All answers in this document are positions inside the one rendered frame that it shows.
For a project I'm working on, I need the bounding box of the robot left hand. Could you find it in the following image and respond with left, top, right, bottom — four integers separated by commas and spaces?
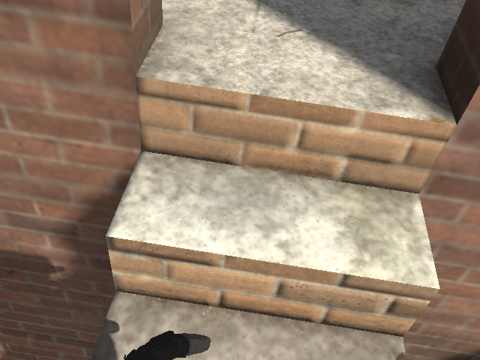
124, 331, 211, 360

